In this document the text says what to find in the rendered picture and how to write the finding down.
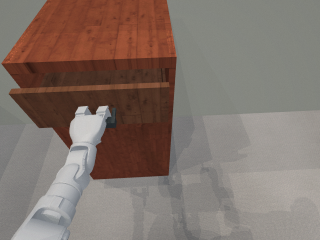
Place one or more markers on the cabinet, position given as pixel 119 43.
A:
pixel 104 35

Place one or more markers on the drawer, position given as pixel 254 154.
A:
pixel 139 96

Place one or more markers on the left robot hand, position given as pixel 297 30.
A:
pixel 89 128

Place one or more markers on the left robot forearm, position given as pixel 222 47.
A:
pixel 58 205

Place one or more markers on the robot left upper arm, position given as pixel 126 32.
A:
pixel 37 229

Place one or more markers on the handle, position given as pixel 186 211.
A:
pixel 111 122

